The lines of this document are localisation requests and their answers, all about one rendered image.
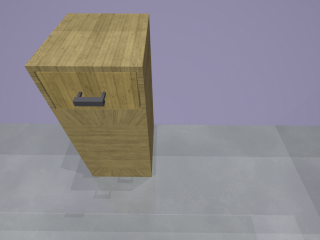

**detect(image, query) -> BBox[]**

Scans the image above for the cabinet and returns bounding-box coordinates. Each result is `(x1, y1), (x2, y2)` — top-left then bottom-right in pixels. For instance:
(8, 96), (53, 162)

(24, 13), (154, 177)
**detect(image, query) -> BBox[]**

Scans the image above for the drawer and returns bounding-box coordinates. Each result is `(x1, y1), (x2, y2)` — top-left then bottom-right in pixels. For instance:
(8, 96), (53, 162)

(36, 71), (141, 109)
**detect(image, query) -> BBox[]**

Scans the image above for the handle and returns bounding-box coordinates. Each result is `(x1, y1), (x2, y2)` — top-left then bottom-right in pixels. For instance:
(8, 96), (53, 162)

(72, 91), (106, 107)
